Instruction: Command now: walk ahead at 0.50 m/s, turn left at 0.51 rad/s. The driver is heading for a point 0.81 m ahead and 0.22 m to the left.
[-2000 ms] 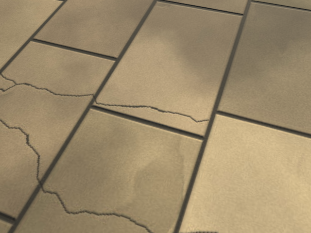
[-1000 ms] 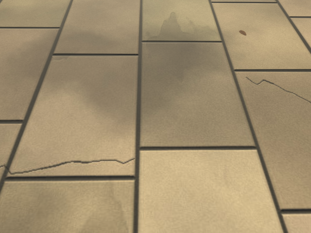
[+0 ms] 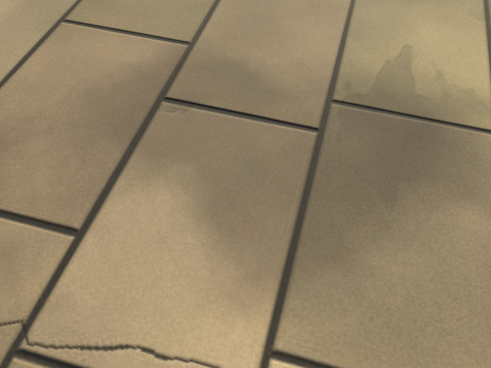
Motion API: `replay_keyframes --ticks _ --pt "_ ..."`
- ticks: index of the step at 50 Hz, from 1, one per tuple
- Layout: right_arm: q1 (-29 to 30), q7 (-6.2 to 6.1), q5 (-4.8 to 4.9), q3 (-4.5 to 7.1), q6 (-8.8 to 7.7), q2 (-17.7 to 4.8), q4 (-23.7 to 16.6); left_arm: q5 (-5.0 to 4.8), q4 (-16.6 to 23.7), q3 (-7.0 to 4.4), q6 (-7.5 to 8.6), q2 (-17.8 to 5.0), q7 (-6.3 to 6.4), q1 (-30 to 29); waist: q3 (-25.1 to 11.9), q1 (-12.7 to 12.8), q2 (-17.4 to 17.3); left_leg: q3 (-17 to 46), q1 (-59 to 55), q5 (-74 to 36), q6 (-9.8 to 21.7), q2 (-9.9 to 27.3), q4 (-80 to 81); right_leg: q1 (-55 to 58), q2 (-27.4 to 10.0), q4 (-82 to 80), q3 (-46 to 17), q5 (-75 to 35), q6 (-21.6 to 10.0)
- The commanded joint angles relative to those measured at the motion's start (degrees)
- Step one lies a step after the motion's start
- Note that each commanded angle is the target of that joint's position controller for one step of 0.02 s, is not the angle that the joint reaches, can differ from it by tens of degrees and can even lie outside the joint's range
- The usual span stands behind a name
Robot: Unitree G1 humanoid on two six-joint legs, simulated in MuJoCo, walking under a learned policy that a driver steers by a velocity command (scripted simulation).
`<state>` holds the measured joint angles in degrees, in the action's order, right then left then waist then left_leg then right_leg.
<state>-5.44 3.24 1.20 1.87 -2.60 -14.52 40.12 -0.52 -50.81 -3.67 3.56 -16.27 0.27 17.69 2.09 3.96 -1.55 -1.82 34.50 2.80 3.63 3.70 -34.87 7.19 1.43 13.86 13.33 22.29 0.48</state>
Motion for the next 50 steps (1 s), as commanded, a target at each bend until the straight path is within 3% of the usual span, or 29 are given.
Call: replay_keyframes --ticks 1,2,3,4,5,6,7,8,9,12,17,19,22,24,25,26,27,28,29,30,31,32,34,38,43,46,48,50 --pt "-6.9 0.24 0.19 3.89 -0.35 -9.5 -3.8 -0.27 3.3 -2.79 -1.30 -12.1 1.15 -1.6 -5.7 -7.8 6.1 -4.7 -12.2 6.6 4.0 -6.2 0.8 -0.7 -16.0 19.3 -1.6 -64.9 -6.2" --pt "-16.8 -0.67 0.33 5.91 -0.01 -13.1 -1.6 -0.14 4.1 -2.29 -1.30 -11.3 1.54 -2.0 -10.8 -12.9 3.8 -1.2 -28.5 4.0 6.6 -6.3 3.8 -10.2 -13.7 33.8 -0.9 -57.7 -4.0" --pt "-20.4 -1.78 0.29 7.59 0.33 -19.9 -1.0 1.49 6.9 -0.09 -0.08 -4.4 0.95 2.7 -16.8 -9.6 -9.5 25.7 -50.5 8.9 15.2 8.3 5.0 -35.1 -5.6 55.5 -1.5 -18.4 -0.3" --pt "-20.2 -1.51 0.04 6.70 -0.41 -18.5 -2.9 1.10 7.9 0.83 2.48 -3.9 -0.06 1.6 -25.4 -9.2 -9.7 51.8 -59.2 14.1 22.3 16.3 15.2 -47.2 2.6 66.5 -15.1 11.9 0.4" --pt "-19.3 -1.32 -0.62 5.40 -0.92 -14.2 -2.7 -1.30 9.5 -0.46 4.02 -8.4 -0.95 -5.2 -20.1 -11.5 -5.1 44.4 -56.7 13.8 18.4 14.5 17.4 -53.1 -1.3 67.8 -19.9 7.9 -1.0" --pt "-16.4 -1.40 -0.50 4.93 -1.27 -12.4 -2.8 -1.79 10.6 -0.12 4.87 -8.1 -1.12 -7.5 -12.9 -9.8 -2.3 35.7 -48.4 9.8 16.0 12.2 17.5 -53.7 -3.8 63.6 -19.0 2.9 -2.1" --pt "-12.3 -1.49 -0.36 4.51 -1.32 -10.9 -3.5 -0.63 10.1 -0.15 5.07 -7.5 -0.69 -7.7 -8.5 -7.0 1.9 29.3 -39.6 4.0 14.2 9.6 17.9 -50.8 -6.1 57.8 -18.5 -0.6 -1.9" --pt "-9.4 -1.68 -0.79 3.87 -1.36 -9.1 -4.5 0.34 9.7 -0.66 4.56 -8.2 -0.40 -7.0 -6.2 -4.9 1.3 25.1 -33.2 -1.8 13.2 7.6 19.2 -46.7 -7.7 53.8 -18.5 -3.0 -1.4" --pt "-8.1 -1.85 -1.20 3.65 -1.33 -8.6 -5.3 0.70 9.7 -0.83 3.76 -8.1 -0.48 -6.1 -5.6 -3.5 0.0 23.7 -29.1 -4.5 13.2 6.5 20.5 -43.6 -8.1 52.2 -18.5 -4.4 -0.7" --pt "-8.8 -2.76 -0.67 4.18 -1.61 -10.3 -5.2 1.52 10.3 -0.40 2.13 -6.0 -0.25 -6.3 -4.4 -2.7 -0.3 18.8 -22.7 -10.7 13.8 4.6 22.1 -41.8 -7.4 45.0 -16.8 -8.5 2.5" --pt "-12.6 -4.12 -0.17 4.68 -0.78 -11.8 -3.8 0.97 13.3 0.77 2.35 -3.7 -0.63 -17.4 -2.1 -6.9 -3.0 15.3 -18.8 -1.3 9.4 0.5 21.2 -37.3 -3.3 22.5 -15.8 -26.0 4.0" --pt "-14.5 -4.16 0.02 4.86 -0.54 -12.2 -2.9 0.31 14.2 0.58 2.77 -4.5 -1.06 -20.0 -1.9 -7.9 -3.6 17.8 -19.7 2.0 8.7 1.7 20.1 -35.4 -2.2 18.8 -16.4 -28.0 3.7" --pt "-15.3 -4.46 0.28 4.75 -0.12 -11.3 -2.4 0.02 14.6 -0.38 3.51 -7.0 -1.64 -19.8 -2.2 -7.1 -4.8 23.2 -24.8 4.7 7.7 3.9 15.3 -34.2 -2.0 14.8 -18.7 -24.0 2.0" --pt "-14.1 -4.56 0.06 4.81 0.29 -11.0 -2.6 -0.09 13.8 -1.18 4.07 -8.1 -1.68 -16.0 -2.6 -4.7 -6.5 25.7 -26.1 3.2 6.6 4.3 11.4 -29.7 -1.9 13.5 -18.0 -19.2 0.0" --pt "-13.7 -4.48 -0.09 4.30 0.41 -9.5 -3.0 0.19 12.5 -1.95 4.33 -9.1 -1.39 -11.1 -4.9 -2.1 -6.2 24.7 -25.2 1.0 5.1 2.0 6.7 -22.6 -2.0 11.4 -17.1 -19.0 -1.5" --pt "-13.8 -4.22 -0.59 3.03 0.28 -6.2 -3.8 1.20 11.7 -2.79 4.62 -11.5 -0.98 -3.9 -11.7 1.1 -2.3 21.0 -20.5 4.3 3.0 -1.3 -6.3 -9.6 -9.0 12.3 -23.1 -16.5 -4.7" --pt "-21.0 -4.20 0.47 1.83 -0.16 -2.3 -5.3 2.16 10.4 -4.09 3.97 -16.7 -0.77 2.8 -19.9 -0.8 14.3 12.6 -1.1 23.8 -1.5 -9.8 -26.2 10.9 -22.3 8.6 -47.2 -4.8 -13.6" --pt "-22.4 -4.36 1.14 2.18 -0.37 -6.6 -5.0 0.62 9.7 -3.52 3.55 -13.5 -1.32 3.5 -19.3 -0.7 18.2 12.4 9.1 31.4 -2.5 -6.9 -36.6 12.4 -26.1 3.6 -60.8 9.5 -15.5" --pt "-17.5 -4.37 1.13 3.36 -0.07 -10.9 -4.7 0.27 10.7 -2.35 3.20 -9.1 -1.15 0.7 -11.6 0.6 11.5 12.6 11.9 26.2 -2.9 -4.2 -40.4 5.9 -23.8 2.3 -53.1 11.9 -13.0" --pt "-13.4 -4.45 0.44 3.59 0.27 -11.4 -5.4 0.63 11.1 -1.78 2.70 -7.6 -0.96 -2.0 -7.0 0.4 7.4 10.3 10.9 21.8 -3.1 -2.2 -40.1 -0.8 -21.4 2.2 -44.3 5.1 -11.0" --pt "-10.9 -4.30 -0.20 3.69 0.33 -10.7 -6.1 0.91 10.7 -1.30 2.41 -6.2 -0.87 -4.0 -3.4 -0.5 6.2 10.0 9.5 18.6 -3.2 -0.6 -37.5 -6.9 -18.9 1.1 -37.8 -2.2 -10.4" --pt "-10.6 -3.97 -0.11 3.81 0.50 -9.8 -6.4 1.25 10.3 -0.91 2.45 -5.3 -0.67 -4.9 -2.3 -1.7 7.5 9.9 7.2 16.5 -3.1 1.1 -35.4 -10.5 -17.1 -0.1 -33.1 -7.2 -9.8" --pt "-11.2 -3.50 0.52 3.46 1.08 -7.5 -6.6 0.99 9.5 -0.97 2.83 -5.0 -0.54 -5.1 -1.8 -2.6 8.8 8.4 4.8 14.9 -3.2 2.2 -33.0 -13.3 -15.6 -2.5 -26.8 -12.2 -10.0" --pt "-7.5 -3.25 0.07 2.78 1.51 -5.6 -8.5 0.81 7.5 -1.92 3.18 -7.8 -0.42 -4.1 -0.8 -2.4 6.1 7.7 8.3 9.1 -4.3 3.2 -25.3 -12.1 -16.8 -4.8 -19.5 -21.7 -11.7" --pt "0.1 -1.54 0.11 1.98 0.59 -4.0 -10.0 0.45 5.9 -2.10 2.21 -9.5 -0.08 -3.0 1.1 0.3 5.0 3.3 5.2 -3.5 -3.5 2.1 -9.7 -9.9 -15.1 -4.8 -9.6 -26.7 -9.6" --pt "4.3 -0.42 0.39 1.84 0.50 -3.9 -11.7 -0.25 4.5 -2.43 1.30 -11.0 -0.06 -0.5 2.7 1.4 4.8 0.9 4.3 -2.7 -2.1 1.2 -4.0 -6.0 -16.5 -3.9 -7.0 -29.2 -8.7" --pt "4.7 0.11 0.29 2.36 0.59 -5.0 -12.6 -0.84 4.2 -2.81 0.57 -12.3 0.02 -0.4 2.3 0.2 5.4 -1.0 1.9 1.8 -0.2 -0.5 -1.6 -3.1 -17.4 -0.4 -5.1 -39.8 -7.7" --pt "0.0 0.09 -0.15 3.77 1.05 -7.7 -12.1 -1.34 4.3 -3.44 -0.18 -14.2 0.50 -0.7 -1.7 -3.5 7.5 -4.1 -6.5 7.7 2.4 -4.6 -1.0 -1.3 -17.3 9.5 -2.9 -59.4 -6.6"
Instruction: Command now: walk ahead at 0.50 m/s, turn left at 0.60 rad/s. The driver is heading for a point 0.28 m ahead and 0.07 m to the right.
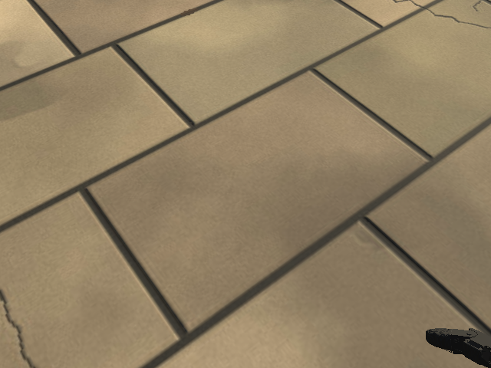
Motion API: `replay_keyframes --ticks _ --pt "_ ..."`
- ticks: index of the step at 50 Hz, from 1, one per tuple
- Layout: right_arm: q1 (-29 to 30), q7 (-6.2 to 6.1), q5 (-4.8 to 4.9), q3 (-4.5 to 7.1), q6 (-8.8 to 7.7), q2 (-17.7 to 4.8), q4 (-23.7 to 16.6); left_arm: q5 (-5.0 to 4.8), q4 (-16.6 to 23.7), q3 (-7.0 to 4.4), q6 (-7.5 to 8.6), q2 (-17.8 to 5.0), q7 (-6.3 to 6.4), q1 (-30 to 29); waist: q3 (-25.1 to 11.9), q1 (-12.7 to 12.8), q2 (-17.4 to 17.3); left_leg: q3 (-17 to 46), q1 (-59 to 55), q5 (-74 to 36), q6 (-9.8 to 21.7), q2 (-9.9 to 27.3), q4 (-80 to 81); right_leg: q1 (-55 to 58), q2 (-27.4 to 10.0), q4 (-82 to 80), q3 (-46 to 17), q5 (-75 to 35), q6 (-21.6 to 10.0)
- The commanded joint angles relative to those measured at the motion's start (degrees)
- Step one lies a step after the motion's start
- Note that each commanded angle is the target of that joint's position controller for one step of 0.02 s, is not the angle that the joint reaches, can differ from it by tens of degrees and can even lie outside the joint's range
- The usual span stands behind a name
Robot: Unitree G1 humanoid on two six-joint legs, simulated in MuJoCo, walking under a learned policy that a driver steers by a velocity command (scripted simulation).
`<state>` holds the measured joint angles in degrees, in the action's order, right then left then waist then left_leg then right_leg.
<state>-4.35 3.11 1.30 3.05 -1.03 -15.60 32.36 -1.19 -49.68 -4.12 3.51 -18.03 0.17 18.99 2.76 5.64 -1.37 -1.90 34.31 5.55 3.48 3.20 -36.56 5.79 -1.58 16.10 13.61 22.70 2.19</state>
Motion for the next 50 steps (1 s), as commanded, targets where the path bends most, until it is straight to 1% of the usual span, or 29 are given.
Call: replay_keyframes --ticks 1,2,3,4,5,6,7,8,9,10,13,16,19,22,23,24,25,26,27,28,29,30,31,32,34,36,38,45,50 --pt "-8.6 -0.08 -0.21 3.99 -0.28 -8.8 -2.5 -0.91 3.4 -3.01 -0.54 -12.7 0.86 -2.7 -6.4 -9.8 6.6 -4.9 -16.4 3.5 4.5 -6.5 3.5 -2.3 -13.1 17.3 -1.8 -63.6 -7.2" --pt "-18.7 -1.06 0.03 5.89 0.23 -12.1 0.2 -0.41 3.9 -2.33 -0.44 -11.1 1.11 -2.5 -11.3 -14.8 3.9 -1.3 -33.1 1.0 6.9 -6.3 5.8 -12.6 -11.1 31.8 -1.2 -55.4 -5.2" --pt "-20.3 -2.09 0.52 7.05 0.32 -18.8 0.7 2.39 7.1 0.14 0.44 -3.4 0.47 1.6 -15.5 -10.3 -11.8 25.9 -53.8 4.8 15.1 8.8 6.9 -38.4 -2.6 53.3 -2.0 -6.2 -1.8" --pt "-20.6 -1.76 0.04 5.62 -0.84 -16.3 -1.4 1.46 7.7 0.97 2.62 -4.1 -0.43 0.7 -26.2 -11.0 -10.6 49.8 -59.4 13.7 21.4 17.2 16.8 -47.3 2.7 63.6 -15.9 12.0 -1.8" --pt "-18.6 -1.31 -0.94 4.17 -1.65 -12.1 -0.7 -1.11 8.8 -0.43 3.52 -8.7 -1.00 -5.8 -19.2 -12.7 -5.0 41.2 -54.1 5.7 17.5 15.8 18.7 -51.2 -0.2 64.3 -18.5 6.9 -2.2" --pt "-15.2 -1.27 -1.11 3.58 -2.09 -10.8 -0.3 -1.29 9.3 -0.04 3.91 -8.0 -0.97 -7.1 -12.4 -10.3 -3.1 31.7 -45.1 -6.9 15.6 13.9 17.8 -49.9 -2.5 60.2 -17.4 2.5 -2.5" --pt "-11.3 -1.33 -1.04 3.07 -2.27 -9.1 -0.4 0.12 8.3 -0.02 3.71 -7.4 -0.42 -7.0 -9.0 -7.8 0.5 24.4 -37.3 -18.1 13.5 11.3 16.9 -46.8 -4.8 56.0 -16.9 0.0 -1.9" --pt "-8.7 -1.49 -1.32 2.54 -2.38 -7.7 -0.7 0.90 7.7 -0.34 3.02 -7.8 -0.15 -6.0 -7.6 -5.9 -0.3 19.9 -31.4 -25.2 12.5 9.5 17.4 -42.6 -5.9 53.2 -17.0 -1.0 -1.3" --pt "-7.4 -1.66 -1.70 2.33 -2.46 -7.6 -0.7 0.97 7.1 -0.38 2.09 -7.5 -0.12 -4.6 -7.5 -4.5 -1.0 17.7 -27.2 -28.9 12.1 8.6 18.6 -39.0 -6.1 52.0 -16.8 -2.0 -0.7" --pt "-6.9 -1.83 -1.77 2.38 -2.74 -8.0 -0.1 1.14 6.5 -0.18 1.28 -6.3 -0.01 -3.3 -7.8 -3.7 -1.0 15.7 -24.8 -33.0 12.4 8.3 19.4 -37.0 -5.7 50.2 -16.1 -3.0 0.2" --pt "-7.0 -2.70 -1.70 2.42 -2.95 -8.8 2.1 1.75 6.4 0.47 0.05 -3.9 0.48 -4.1 -7.4 -3.3 -1.7 9.8 -21.9 -38.4 11.8 6.4 20.2 -35.9 -4.3 41.7 -15.0 -9.2 2.0" --pt "-7.3 -3.57 -1.58 2.10 -1.99 -8.3 3.9 1.61 7.1 1.20 0.09 -2.3 0.06 -8.8 -7.5 -5.2 -3.2 6.0 -22.4 -34.1 9.3 3.8 19.7 -33.3 -3.2 29.2 -14.6 -19.5 1.9" --pt "-9.2 -3.76 -1.74 1.87 -1.34 -8.4 6.1 1.30 7.7 1.13 0.38 -2.9 -0.68 -12.3 -7.5 -7.1 -3.4 7.7 -24.8 -28.9 8.7 5.3 18.8 -30.9 -1.9 21.7 -15.2 -24.8 1.3" --pt "-8.7 -3.57 -1.48 1.49 -1.01 -7.7 8.0 1.90 8.1 0.52 0.57 -4.3 -1.15 -13.1 -6.4 -6.7 -3.9 10.8 -27.2 -25.7 8.1 7.1 14.5 -30.0 -1.1 17.0 -15.7 -20.0 -0.8" --pt "-7.9 -3.62 -1.08 1.26 -0.89 -7.2 8.4 2.24 7.6 0.27 0.74 -4.5 -1.24 -11.4 -6.5 -5.4 -3.6 11.3 -27.2 -23.0 7.0 6.5 12.0 -27.3 -0.6 13.1 -15.3 -21.6 -1.9" --pt "-8.5 -3.65 -0.97 0.93 -0.91 -6.3 9.0 2.71 6.9 0.06 0.98 -4.9 -1.17 -9.7 -6.9 -4.4 -2.4 10.9 -26.4 -19.1 5.0 4.4 9.2 -22.5 -0.9 8.1 -15.4 -30.7 -3.3" --pt "-12.2 -3.67 -2.23 0.55 -1.36 -5.0 9.2 3.26 7.2 -0.42 1.19 -8.0 -0.71 -9.8 -9.0 -6.7 2.4 9.6 -23.7 -10.8 2.1 0.4 5.3 -15.3 -6.1 9.5 -20.3 -52.8 -5.3" --pt "-19.3 -3.71 -2.86 0.08 -1.60 -3.4 10.8 3.53 7.5 -0.27 0.76 -8.4 -0.30 -10.6 -13.8 -9.9 8.8 8.3 -17.7 5.4 -1.0 -2.9 1.9 -5.6 -12.4 12.8 -25.8 -62.3 -11.7" --pt "-18.4 -4.16 -2.68 -0.15 -1.05 -3.7 11.7 2.83 7.0 0.79 -0.10 -3.3 -0.27 -9.9 -15.9 -7.6 10.7 7.0 -16.9 16.9 -3.5 -3.6 -0.5 -5.3 -14.9 11.8 -29.5 -57.2 -15.9" --pt "-16.1 -4.45 -1.99 0.16 0.02 -4.7 11.4 2.21 6.4 1.59 -0.74 -1.1 -0.48 -10.3 -14.7 -7.3 11.1 6.7 -16.4 20.3 -4.2 -3.1 -0.4 -7.7 -15.0 9.6 -31.5 -48.0 -16.4" --pt "-14.7 -4.78 -1.59 0.33 1.33 -4.8 11.5 1.95 6.2 1.77 -1.32 -1.1 -0.72 -11.6 -13.1 -7.6 10.7 6.6 -17.2 19.1 -4.4 -2.5 1.7 -10.6 -14.1 8.0 -32.1 -39.0 -15.3" --pt "-14.3 -4.87 -1.69 0.37 2.57 -4.8 11.8 1.77 6.7 1.72 -1.73 -1.8 -0.96 -14.1 -11.0 -8.4 10.0 6.6 -19.4 15.6 -4.0 -1.9 6.1 -14.7 -12.3 7.1 -30.3 -29.9 -13.1" --pt "-14.0 -4.83 -1.93 0.41 3.46 -5.2 12.2 1.71 7.2 1.44 -1.94 -2.9 -1.19 -16.3 -8.6 -8.6 8.6 6.5 -21.9 12.5 -3.3 -1.8 9.8 -19.3 -9.6 6.4 -27.3 -20.1 -10.3" --pt "-13.2 -4.78 -1.99 0.65 3.74 -6.0 12.8 1.69 7.7 1.28 -1.88 -3.3 -1.40 -17.3 -6.2 -7.7 6.0 6.5 -21.0 12.1 -2.4 -2.1 10.5 -20.5 -6.6 6.9 -23.5 -16.3 -8.2" --pt "-12.7 -4.85 -2.11 0.66 3.38 -5.7 13.7 1.73 6.6 1.16 -1.33 -3.4 -1.29 -16.4 -6.6 -6.9 4.5 7.0 -21.4 9.2 -1.5 -1.8 11.1 -18.7 -4.7 9.0 -20.9 -20.5 -7.0" --pt "-12.8 -4.99 -2.04 0.63 2.58 -5.4 14.8 1.51 5.5 1.25 -1.02 -2.5 -0.85 -15.3 -8.3 -6.2 3.3 7.3 -21.8 4.2 -1.8 -1.3 11.5 -15.0 -4.2 11.5 -19.7 -29.3 -7.3" --pt "-12.7 -5.12 -1.90 0.61 2.03 -5.1 15.9 1.39 4.4 1.19 -1.08 -2.2 -0.46 -15.0 -9.1 -5.8 2.1 7.1 -21.9 1.2 -2.3 -1.3 11.3 -12.9 -3.8 13.1 -19.0 -33.9 -8.0" --pt "-13.7 -5.39 -1.80 0.48 2.20 -4.0 19.6 1.18 1.5 0.86 -2.51 -1.6 -0.12 -17.2 -5.0 -6.0 1.4 6.6 -21.0 3.6 -2.2 -1.4 12.7 -14.3 -2.5 12.1 -18.0 -26.8 -7.6" --pt "-14.1 -5.49 -1.79 0.23 1.47 -3.7 21.9 1.20 -0.8 0.62 -3.17 -1.7 0.58 -17.6 -3.2 -5.9 1.3 6.3 -19.7 6.0 -2.2 -1.3 13.9 -13.9 -1.6 11.4 -17.7 -22.8 -6.7"
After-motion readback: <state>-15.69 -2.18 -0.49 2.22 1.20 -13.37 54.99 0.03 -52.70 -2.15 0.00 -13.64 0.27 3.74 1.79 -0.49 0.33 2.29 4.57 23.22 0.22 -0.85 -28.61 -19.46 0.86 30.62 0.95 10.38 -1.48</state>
